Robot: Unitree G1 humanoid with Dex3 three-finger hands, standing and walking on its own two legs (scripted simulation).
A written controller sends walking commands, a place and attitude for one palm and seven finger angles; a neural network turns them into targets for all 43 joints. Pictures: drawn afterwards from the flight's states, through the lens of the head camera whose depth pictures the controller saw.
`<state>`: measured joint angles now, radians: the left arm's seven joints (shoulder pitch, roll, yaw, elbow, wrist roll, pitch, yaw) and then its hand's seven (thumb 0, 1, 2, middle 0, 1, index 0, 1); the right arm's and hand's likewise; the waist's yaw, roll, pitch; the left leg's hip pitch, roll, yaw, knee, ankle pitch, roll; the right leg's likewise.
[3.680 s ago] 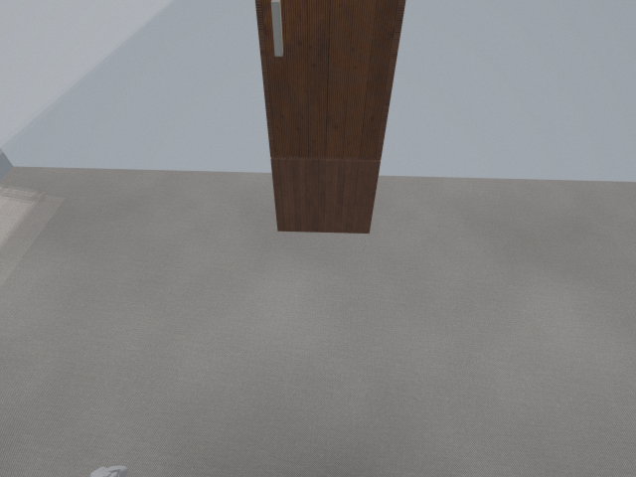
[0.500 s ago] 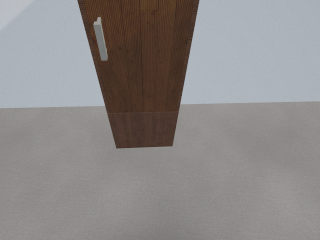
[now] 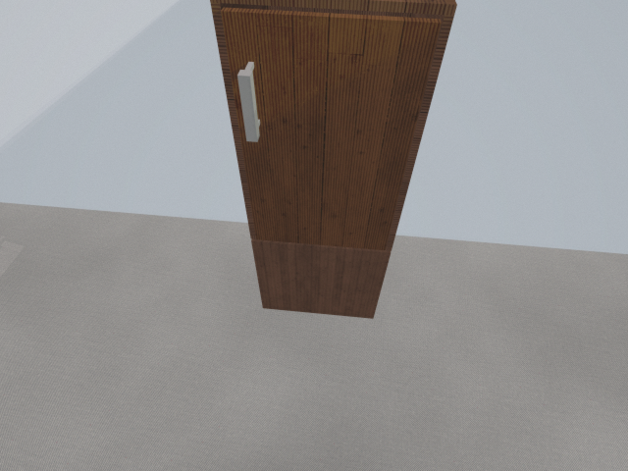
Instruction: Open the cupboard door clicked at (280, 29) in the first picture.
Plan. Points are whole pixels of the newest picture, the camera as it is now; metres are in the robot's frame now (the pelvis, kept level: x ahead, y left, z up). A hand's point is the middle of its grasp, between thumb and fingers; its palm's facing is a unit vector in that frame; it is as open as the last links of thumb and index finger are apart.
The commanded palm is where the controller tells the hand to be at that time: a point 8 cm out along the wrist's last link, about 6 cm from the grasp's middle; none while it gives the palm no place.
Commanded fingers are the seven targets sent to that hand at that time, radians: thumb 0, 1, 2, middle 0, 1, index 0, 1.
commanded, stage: take the last steps up to it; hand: left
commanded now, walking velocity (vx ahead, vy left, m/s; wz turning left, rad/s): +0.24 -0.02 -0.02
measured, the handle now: (251, 102) +0.71 +0.20 +0.09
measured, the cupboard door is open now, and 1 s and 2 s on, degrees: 0 0 0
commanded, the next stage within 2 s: come to a stop and stand still in 0.32 s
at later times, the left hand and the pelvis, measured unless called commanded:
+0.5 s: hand (225, 428) +0.20 +0.16 -0.17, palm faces +0.03 -0.97 -0.24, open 7.3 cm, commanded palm none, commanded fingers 0.00 0.90 0.90 -0.20 -0.30 -0.20 -0.30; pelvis +0.13 -0.02 -0.01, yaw -1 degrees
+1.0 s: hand (192, 440) +0.19 +0.22 -0.19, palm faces +0.02 -0.98 -0.22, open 7.3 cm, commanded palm none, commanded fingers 0.00 0.90 0.90 -0.20 -0.30 -0.20 -0.30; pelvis +0.15 +0.02 +0.00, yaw -3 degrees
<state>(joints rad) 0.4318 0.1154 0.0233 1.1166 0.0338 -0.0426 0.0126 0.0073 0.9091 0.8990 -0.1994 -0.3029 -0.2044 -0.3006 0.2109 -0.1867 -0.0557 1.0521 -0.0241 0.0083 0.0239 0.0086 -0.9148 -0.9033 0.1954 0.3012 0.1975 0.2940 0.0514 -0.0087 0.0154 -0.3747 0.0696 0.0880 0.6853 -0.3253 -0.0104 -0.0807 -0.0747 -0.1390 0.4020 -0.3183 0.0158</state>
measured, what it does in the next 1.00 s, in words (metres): walks ahead: left foot, then right foot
